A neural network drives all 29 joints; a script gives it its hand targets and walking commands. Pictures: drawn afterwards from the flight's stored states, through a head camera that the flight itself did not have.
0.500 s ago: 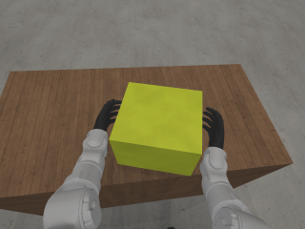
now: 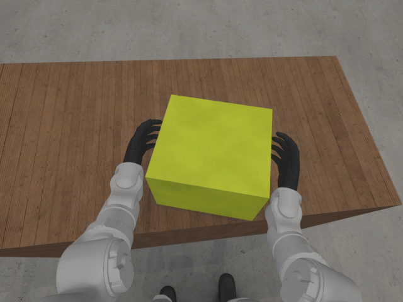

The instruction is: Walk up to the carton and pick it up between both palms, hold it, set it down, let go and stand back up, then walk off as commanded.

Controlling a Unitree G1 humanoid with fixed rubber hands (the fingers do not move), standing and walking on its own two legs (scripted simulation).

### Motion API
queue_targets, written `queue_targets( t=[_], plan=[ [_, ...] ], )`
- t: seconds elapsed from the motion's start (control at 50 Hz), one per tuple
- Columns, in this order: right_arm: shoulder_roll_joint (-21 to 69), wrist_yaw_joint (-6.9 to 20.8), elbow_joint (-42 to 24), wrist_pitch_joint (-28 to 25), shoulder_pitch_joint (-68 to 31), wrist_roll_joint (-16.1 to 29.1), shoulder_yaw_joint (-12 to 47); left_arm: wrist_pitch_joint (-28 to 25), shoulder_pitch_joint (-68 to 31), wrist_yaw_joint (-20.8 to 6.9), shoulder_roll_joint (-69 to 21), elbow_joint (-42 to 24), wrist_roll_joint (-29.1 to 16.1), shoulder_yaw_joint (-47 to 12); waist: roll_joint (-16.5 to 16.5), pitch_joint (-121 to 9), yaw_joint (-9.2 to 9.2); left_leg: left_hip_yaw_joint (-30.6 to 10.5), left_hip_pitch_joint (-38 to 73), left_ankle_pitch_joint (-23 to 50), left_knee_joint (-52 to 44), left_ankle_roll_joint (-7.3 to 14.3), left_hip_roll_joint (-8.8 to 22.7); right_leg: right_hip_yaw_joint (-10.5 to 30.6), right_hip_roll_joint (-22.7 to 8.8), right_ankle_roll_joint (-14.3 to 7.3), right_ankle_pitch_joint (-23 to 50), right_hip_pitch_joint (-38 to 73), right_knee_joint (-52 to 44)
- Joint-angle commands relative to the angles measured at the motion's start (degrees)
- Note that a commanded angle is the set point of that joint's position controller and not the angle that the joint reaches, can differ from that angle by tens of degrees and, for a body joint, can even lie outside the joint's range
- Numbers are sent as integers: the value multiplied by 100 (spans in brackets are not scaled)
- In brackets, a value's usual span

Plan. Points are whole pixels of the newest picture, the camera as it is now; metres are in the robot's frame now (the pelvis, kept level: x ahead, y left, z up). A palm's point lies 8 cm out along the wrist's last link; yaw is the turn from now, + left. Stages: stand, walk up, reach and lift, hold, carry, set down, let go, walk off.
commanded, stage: set down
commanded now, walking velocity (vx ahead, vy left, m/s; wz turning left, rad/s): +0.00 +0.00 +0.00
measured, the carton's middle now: (212, 158) +0.40 -0.03 -0.08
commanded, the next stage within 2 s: none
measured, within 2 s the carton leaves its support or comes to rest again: rests again in 0.56 s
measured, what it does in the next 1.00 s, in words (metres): stands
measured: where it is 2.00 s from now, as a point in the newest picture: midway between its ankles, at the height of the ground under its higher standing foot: outside the picture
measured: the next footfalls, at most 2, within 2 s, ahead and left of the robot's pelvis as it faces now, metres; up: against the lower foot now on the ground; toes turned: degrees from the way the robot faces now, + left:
none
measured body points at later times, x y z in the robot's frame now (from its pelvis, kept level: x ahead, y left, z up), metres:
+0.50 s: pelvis -0.01 +0.01 +0.00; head +0.15 +0.04 +0.41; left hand +0.41 +0.13 -0.06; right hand +0.33 -0.18 -0.05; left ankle -0.04 +0.10 -0.74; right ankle -0.01 -0.15 -0.74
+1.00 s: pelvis -0.03 +0.01 -0.01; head +0.14 +0.05 +0.40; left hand +0.41 +0.13 -0.06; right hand +0.33 -0.18 -0.06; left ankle -0.04 +0.10 -0.74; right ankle -0.01 -0.15 -0.74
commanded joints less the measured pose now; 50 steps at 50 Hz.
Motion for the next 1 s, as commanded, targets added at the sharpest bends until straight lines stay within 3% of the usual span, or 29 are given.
queue_targets(
  t=[0.0, 0.22, 0.4, 0.42, 0.6, 0.62, 0.72, 0.98],
  plan=[
    [2904, 542, 958, -27, -2871, -1171, 1716, -710, -3118, -470, -3108, -17, 362, -1529, 1220, -4366, -469, 349, 2187, 4819, 446, -690, 108, -526, 430, -380, 2874, 1333, 603],
    [2912, 566, 1030, -72, -2778, -1273, 1693, -884, -3007, -554, -3008, 286, 505, -1301, 1020, -4219, -371, 350, 1839, 4304, 401, -582, 78, -468, 393, -348, 2817, 1291, 783],
    [3260, 660, 1027, -115, -2848, -1502, 1450, -946, -3059, -557, -3459, 441, 623, -1302, 1163, -4138, -415, 301, 1892, 4186, 413, -625, 128, -533, 397, -408, 2364, 808, 729],
    [2984, 666, 1015, -126, -2854, -1442, 1478, -952, -3055, -533, -3201, 550, 604, -1237, 1183, -4282, -348, 325, 1877, 4188, 445, -646, 133, -506, 410, -426, 2387, 788, 767],
    [2924, 782, 1060, -41, -2800, -1679, 1119, -934, -2992, -495, -3329, 639, 820, -1057, 1249, -4091, -347, 286, 1951, 3814, 372, -595, 185, -571, 431, -419, 1768, 316, 720],
    [2956, 795, 1085, -26, -2789, -1709, 1026, -915, -2970, -495, -3442, 585, 838, -1078, 1292, -3990, -422, 252, 1953, 3746, 340, -605, 214, -595, 437, -413, 1665, 228, 733],
    [2789, 803, 1091, 55, -2758, -1804, 828, -863, -2962, -442, -3280, 544, 924, -895, 1299, -3935, -373, 225, 1902, 3520, 314, -565, 226, -600, 450, -394, 1441, 85, 755],
    [2269, 695, 1242, 186, -2581, -1833, 509, -714, -2899, -358, -2703, 586, 965, -558, 1244, -3892, -389, 274, 1763, 3238, 382, -468, 144, -561, 432, -364, 1359, -90, 851]
  ],
)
